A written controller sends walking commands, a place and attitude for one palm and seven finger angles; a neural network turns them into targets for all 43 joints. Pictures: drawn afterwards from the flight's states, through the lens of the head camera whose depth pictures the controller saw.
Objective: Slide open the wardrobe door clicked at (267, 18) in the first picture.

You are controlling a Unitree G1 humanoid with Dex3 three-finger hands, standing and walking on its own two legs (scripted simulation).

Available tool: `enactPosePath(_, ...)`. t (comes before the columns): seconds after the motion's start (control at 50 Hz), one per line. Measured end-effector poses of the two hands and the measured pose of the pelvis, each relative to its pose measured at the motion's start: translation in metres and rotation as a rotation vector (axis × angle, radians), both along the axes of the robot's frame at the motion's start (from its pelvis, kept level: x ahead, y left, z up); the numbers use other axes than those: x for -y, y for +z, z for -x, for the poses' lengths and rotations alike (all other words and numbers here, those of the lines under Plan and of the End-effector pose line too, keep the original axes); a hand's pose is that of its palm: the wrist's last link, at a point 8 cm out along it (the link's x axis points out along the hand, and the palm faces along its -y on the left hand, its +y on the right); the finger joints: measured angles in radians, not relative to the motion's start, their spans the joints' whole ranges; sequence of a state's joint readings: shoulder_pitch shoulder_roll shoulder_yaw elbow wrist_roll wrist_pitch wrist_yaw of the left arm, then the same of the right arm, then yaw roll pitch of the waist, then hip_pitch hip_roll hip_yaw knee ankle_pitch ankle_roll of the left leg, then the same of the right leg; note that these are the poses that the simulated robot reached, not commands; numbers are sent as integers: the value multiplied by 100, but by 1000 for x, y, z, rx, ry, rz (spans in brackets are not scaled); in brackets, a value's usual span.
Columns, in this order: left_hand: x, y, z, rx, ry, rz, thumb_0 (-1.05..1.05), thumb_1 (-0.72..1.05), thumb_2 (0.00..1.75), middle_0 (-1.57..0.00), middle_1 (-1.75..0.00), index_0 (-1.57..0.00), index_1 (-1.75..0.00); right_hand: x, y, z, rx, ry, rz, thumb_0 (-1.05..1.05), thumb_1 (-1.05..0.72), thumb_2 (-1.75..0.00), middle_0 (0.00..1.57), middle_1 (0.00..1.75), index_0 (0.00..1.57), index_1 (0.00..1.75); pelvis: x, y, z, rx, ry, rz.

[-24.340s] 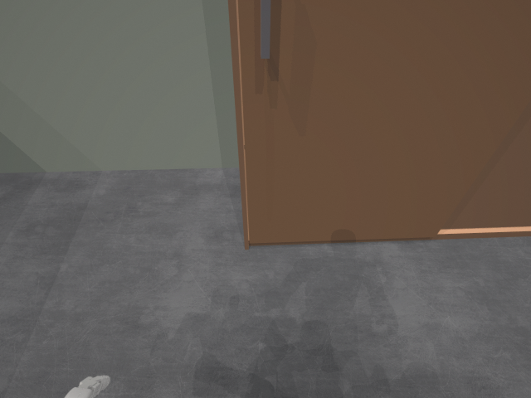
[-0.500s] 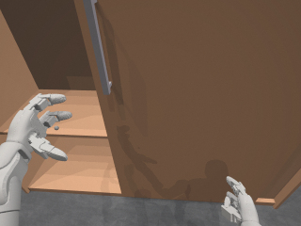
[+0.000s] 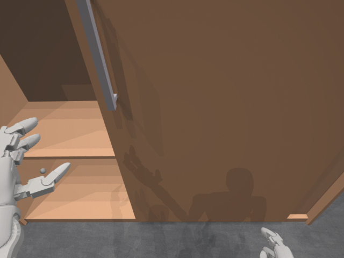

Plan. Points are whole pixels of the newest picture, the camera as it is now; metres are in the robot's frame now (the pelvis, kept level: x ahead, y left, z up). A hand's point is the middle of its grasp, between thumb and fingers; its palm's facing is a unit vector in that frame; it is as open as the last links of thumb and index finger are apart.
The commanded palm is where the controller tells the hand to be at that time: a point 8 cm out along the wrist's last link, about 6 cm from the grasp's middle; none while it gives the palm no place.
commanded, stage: draw the hand back to the body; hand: left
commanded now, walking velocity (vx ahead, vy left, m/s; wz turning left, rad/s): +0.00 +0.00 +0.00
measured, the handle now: (101, 57) +0.48 +0.23 +0.27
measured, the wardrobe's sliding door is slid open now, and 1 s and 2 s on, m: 0.68 0.68 0.68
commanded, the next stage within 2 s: step back with the hand held close in 0.58 s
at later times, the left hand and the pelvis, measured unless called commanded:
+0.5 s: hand (34, 185) +0.18 +0.27 +0.16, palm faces +0.47 -0.81 -0.34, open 7.5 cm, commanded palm +0.14 +0.31 +0.17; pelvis +0.00 +0.01 +0.00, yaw +1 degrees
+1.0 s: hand (35, 191) +0.18 +0.27 +0.15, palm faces +0.36 -0.82 -0.45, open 7.4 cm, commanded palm +0.12 +0.32 +0.17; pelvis -0.02 +0.02 +0.00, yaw -1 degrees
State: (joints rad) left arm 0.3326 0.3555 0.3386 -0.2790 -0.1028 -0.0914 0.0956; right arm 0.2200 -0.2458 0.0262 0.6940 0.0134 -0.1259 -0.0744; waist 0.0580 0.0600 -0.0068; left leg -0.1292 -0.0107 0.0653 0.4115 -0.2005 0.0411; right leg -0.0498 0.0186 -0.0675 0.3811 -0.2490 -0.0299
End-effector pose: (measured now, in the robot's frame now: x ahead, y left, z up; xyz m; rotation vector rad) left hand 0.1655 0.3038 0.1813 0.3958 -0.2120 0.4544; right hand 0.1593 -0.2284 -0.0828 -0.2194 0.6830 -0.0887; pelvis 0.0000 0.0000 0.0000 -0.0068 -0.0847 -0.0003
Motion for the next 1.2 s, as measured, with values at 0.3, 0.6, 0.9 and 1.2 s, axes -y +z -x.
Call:
enactPosePath(0.3,-1,-12,21,-74,2,1,1,74,83,-21,-39,-21,-38,-18,20,-36,75,49,2,1,-91,-90,20,30,20,30,-7,0,-9,-3,3,5)
enactPosePath(0.6,-3,-10,26,-58,14,13,1,88,90,-20,-30,-21,-30,-27,12,-20,39,56,-19,1,-90,-90,20,30,20,30,-7,1,-1,9,5,5)
enactPosePath(0.9,-9,-5,24,-55,-15,-82,1,89,90,-20,-30,-20,-30,-4,10,4,-19,-26,29,1,-91,-90,20,30,20,30,-13,-1,14,-59,-8,24)
enactPosePath(1.2,-31,-7,49,-34,-63,-144,1,89,90,-21,-30,-21,-30,-19,15,41,-21,-80,58,1,-91,-90,20,30,20,30,-32,-8,44,-77,-18,25)
